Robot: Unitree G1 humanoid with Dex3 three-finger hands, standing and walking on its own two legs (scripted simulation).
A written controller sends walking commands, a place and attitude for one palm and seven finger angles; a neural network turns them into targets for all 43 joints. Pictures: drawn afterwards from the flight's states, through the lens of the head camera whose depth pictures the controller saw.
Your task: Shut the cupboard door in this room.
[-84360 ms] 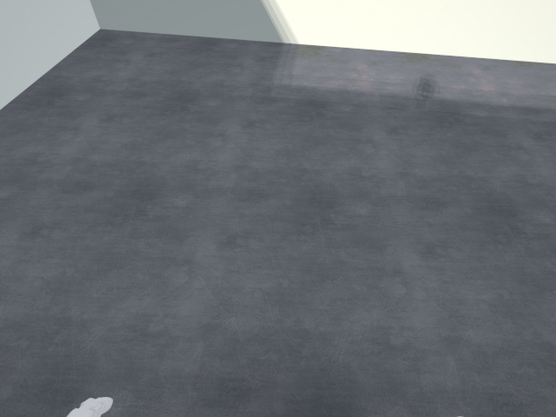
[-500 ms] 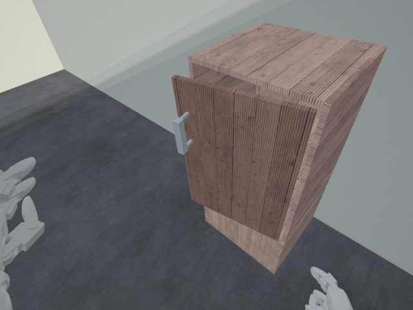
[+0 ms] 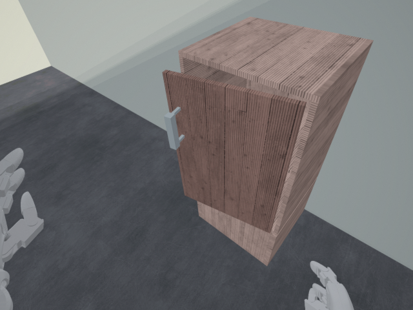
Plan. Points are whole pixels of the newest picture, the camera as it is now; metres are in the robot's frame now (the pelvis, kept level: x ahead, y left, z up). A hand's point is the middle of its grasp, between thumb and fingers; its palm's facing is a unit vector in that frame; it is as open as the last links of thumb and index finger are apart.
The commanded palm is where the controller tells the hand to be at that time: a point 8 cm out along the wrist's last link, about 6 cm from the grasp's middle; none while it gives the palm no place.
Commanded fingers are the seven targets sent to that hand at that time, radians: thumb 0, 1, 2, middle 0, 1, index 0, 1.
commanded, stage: step back with the hand held close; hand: left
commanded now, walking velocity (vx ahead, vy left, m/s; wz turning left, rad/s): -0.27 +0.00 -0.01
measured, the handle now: (176, 128) +0.64 +0.17 -0.02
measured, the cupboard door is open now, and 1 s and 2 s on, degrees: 11 11 11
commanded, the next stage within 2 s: stop stepping back and stand still in 1.40 s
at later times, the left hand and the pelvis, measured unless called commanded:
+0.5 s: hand (8, 253) +0.15 +0.29 +0.15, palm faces +0.41 -0.77 -0.48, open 7.4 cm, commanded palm +0.09 +0.32 +0.17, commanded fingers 0.00 0.90 0.90 -0.20 -0.30 -0.20 -0.30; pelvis -0.05 +0.03 -0.01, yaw -1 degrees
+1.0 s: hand out of the picture +0.08 +0.29 +0.16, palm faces +0.44 -0.76 -0.48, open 7.4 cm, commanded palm +0.01 +0.33 +0.17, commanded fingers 0.00 0.90 0.90 -0.20 -0.30 -0.20 -0.30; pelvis -0.12 +0.02 -0.02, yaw +3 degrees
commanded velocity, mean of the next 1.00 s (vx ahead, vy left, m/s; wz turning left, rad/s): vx -0.31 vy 0.00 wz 0.00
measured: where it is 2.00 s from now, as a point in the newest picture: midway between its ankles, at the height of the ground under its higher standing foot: outside the picture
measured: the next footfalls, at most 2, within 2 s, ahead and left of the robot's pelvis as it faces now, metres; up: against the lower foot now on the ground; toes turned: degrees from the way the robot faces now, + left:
right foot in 1.06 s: -0.13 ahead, -0.11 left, +0.00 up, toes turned +8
left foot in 1.72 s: -0.09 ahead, +0.15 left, +0.00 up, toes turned -1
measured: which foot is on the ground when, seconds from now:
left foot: down 0.00-1.00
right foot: down 0.00-0.94, up 0.96-1.00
